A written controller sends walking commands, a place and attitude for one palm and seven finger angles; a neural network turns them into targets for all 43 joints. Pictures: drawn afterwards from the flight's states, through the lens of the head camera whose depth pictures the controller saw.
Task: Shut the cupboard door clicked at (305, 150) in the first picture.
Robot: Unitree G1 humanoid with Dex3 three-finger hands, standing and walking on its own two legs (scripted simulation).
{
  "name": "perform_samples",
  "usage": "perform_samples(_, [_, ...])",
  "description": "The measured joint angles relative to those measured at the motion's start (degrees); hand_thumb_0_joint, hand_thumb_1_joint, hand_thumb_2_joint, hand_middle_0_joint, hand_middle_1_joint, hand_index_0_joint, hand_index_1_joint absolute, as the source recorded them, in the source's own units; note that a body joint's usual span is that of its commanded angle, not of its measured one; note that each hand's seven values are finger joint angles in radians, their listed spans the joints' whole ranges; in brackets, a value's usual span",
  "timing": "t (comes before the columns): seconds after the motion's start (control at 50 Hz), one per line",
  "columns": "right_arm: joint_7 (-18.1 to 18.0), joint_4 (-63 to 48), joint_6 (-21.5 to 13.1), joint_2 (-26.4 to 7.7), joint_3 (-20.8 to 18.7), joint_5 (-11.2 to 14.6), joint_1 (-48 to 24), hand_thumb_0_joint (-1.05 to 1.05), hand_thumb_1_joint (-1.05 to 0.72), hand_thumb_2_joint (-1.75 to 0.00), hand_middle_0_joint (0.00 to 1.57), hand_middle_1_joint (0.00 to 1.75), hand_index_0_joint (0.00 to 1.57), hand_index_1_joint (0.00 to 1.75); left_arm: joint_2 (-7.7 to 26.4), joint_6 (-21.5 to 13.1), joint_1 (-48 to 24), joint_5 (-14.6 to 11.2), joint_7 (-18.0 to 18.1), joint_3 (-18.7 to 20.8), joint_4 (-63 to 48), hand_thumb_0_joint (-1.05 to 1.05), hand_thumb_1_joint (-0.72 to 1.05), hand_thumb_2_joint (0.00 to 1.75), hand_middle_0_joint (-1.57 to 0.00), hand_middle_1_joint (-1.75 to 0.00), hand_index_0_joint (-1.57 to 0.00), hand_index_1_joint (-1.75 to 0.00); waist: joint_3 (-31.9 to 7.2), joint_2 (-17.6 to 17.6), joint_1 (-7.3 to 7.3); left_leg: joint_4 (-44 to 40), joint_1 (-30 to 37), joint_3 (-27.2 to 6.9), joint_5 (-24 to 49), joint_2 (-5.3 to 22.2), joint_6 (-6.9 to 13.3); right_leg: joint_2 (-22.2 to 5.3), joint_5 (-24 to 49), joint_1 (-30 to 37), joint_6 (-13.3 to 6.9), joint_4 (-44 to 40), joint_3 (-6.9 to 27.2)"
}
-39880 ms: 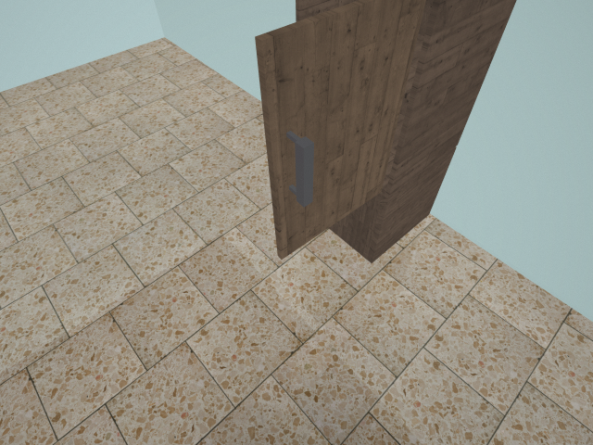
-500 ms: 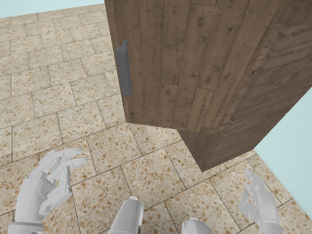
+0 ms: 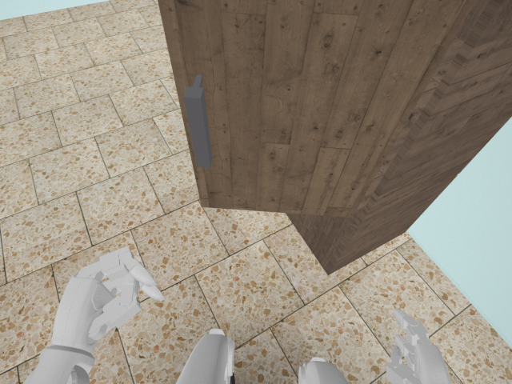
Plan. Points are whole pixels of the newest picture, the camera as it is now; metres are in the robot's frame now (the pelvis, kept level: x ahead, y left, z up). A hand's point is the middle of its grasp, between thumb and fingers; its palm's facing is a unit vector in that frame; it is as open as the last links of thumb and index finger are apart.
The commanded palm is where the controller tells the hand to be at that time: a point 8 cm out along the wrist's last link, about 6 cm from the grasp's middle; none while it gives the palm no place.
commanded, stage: raise the hand and make a fist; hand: left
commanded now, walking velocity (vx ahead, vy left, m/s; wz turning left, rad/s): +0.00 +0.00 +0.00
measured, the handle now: (201, 123) +0.52 +0.15 +0.08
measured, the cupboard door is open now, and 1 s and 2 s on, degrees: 58 58 58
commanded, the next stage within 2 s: bring the fist close to the handle in 0.88 s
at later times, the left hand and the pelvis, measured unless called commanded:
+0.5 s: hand (126, 287) +0.22 +0.18 +0.09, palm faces +0.02 -1.00 -0.05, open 3.1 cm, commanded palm +0.20 +0.23 +0.08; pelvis +0.00 -0.01 +0.02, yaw +1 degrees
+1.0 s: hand (149, 291) +0.22 +0.16 +0.08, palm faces -0.02 -1.00 -0.03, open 3.1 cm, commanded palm +0.21 +0.21 +0.08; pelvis +0.01 -0.02 +0.02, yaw +0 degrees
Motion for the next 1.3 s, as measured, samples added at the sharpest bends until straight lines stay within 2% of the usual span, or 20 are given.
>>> perform_samples(0.08, [0.01,-2.01,0.73,1.08,0.32,0.07,-1.55,0.02,-0.9,-0.9,0.2,0.3,0.2,0.3,0.57,2.85,0.29,0.64,1.67,-0.37,-2.27,0.02,0.9,0.9,-1.05,-1.23,-1.05,-1.23,0.05,-0.39,0.07,-1.14,1.54,0.27,0.23,0.06,0.1,0.06,0.51,1.46,-0.01,-1.34,0.25])
perform_samples(0.18, [0.49,-3.93,2.07,2.22,1.54,-0.08,-2.01,0.02,-0.9,-0.9,0.2,0.3,0.2,0.3,0.57,2.85,0.53,0.45,4.45,1.55,-3.98,0.02,0.9,0.9,-1.14,-1.33,-1.14,-1.33,-0.65,-0.14,0.63,-3.04,4.0,0.0,0.71,-0.04,0.04,0.07,1.17,4.16,-0.03,-3.63,-0.08])
perform_samples(0.36, [0.45,-4.84,2.73,1.72,3.49,0.01,-1.13,0.02,-0.9,-0.9,0.2,0.3,0.2,0.3,0.84,5.3,-1.61,1.11,1.04,-0.54,0.54,0.01,0.9,0.9,-1.26,-1.46,-1.26,-1.46,0.0,0.17,0.67,-4.04,5.13,-0.82,1.33,-0.04,-0.42,0.25,1.57,5.5,-0.41,-4.66,-0.86])
perform_samples(0.52, [0.34,-2.89,2.94,1.04,2.63,0.19,0.91,0.02,-0.9,-0.9,0.2,0.3,0.2,0.3,1.35,3.1,-1.95,-0.72,2.17,2.05,-1.23,0.02,0.9,0.9,-1.29,-1.49,-1.29,-1.49,0.2,0.51,0.22,-4.73,6.39,-1.08,1.4,0.39,-1.14,0.73,1.53,6.54,-1.06,-5.07,-1.04])
perform_samples(0.68, [0.02,-2.33,2.77,0.08,1.77,0.55,1.69,0.02,-0.9,-0.9,0.2,0.3,0.2,0.3,0.7,4.75,-1.86,-0.98,0.05,0.42,2.38,0.01,0.9,0.9,-1.3,-1.5,-1.3,-1.5,-0.05,0.98,-0.31,-5.33,6.63,-0.48,1.59,0.57,-1.49,0.79,1.36,6.03,-1.37,-4.66,-0.41])
perform_samples(0.84, [0.01,-1.7,2.53,0.28,1.1,0.51,0.99,0.02,-0.9,-0.9,0.2,0.3,0.2,0.3,0.32,1.25,-2.53,-1.41,1.51,1.56,1.25,0.02,0.9,0.9,-1.3,-1.5,-1.3,-1.5,-0.16,0.65,0.22,-4.22,5.95,-0.57,1.0,0.79,-1.93,1.0,0.52,5.14,-1.81,-3.11,-0.42])
perform_samples(0.96, [0.06,-2.1,3.1,0.53,1.37,0.81,0.29,0.02,-0.9,-0.9,0.2,0.3,0.2,0.3,0.19,3.44,-2.49,-1.33,0.03,0.6,2.16,0.01,0.9,0.9,-1.3,-1.5,-1.3,-1.5,-0.45,1.03,0.46,-4.52,6.27,-0.48,1.06,0.66,-1.9,0.88,0.49,5.39,-1.76,-3.27,-0.34])
perform_samples(1.04, [-0.12,-2.59,2.99,0.71,1.6,0.7,0.12,0.02,-0.9,-0.9,0.2,0.3,0.2,0.3,0.14,3.83,-2.22,-1.07,0.35,-0.03,2.02,0.01,0.9,0.9,-1.3,-1.5,-1.3,-1.5,-0.39,1.08,0.57,-4.7,6.46,-0.46,1.14,0.61,-1.87,0.85,0.59,5.59,-1.74,-3.46,-0.32])
perform_samples(1.12, [-0.22,-2.22,2.25,0.48,1.96,0.51,-0.25,0.02,-0.9,-0.9,0.2,0.3,0.2,0.3,-0.19,1.97,-5.41,-0.72,1.67,-0.5,2.63,0.02,0.9,0.9,-1.3,-1.5,-1.3,-1.5,-0.31,1.18,0.78,-3.88,5.49,-0.9,1.08,0.49,-1.87,0.79,0.45,4.92,-1.74,-2.82,-0.73])
perform_samples(1.18, [-0.17,-1.53,2.14,0.3,2.29,0.52,-0.84,0.02,-0.9,-0.9,0.2,0.3,0.2,0.3,-0.49,1.8,-10.12,-0.03,2.34,-1.06,4.84,0.01,0.9,0.9,-1.3,-1.5,-1.3,-1.5,-0.08,1.2,0.68,-3.08,4.4,-1.2,1.07,0.44,-1.83,0.78,0.36,4.0,-1.73,-2.11,-1.0])
perform_samples(1.3, [0.1,-0.87,2.97,0.42,2.67,0.68,-0.84,0.02,-0.9,-0.9,0.2,0.3,0.2,0.3,-1.01,6.5,-18.54,2.47,4.37,-3.72,9.55,0.01,0.9,0.9,-1.3,-1.5,-1.3,-1.5,0.6,1.2,-0.56,-3.75,4.24,-0.86,1.61,0.37,-1.66,0.68,0.95,3.62,-1.56,-2.61,-0.67])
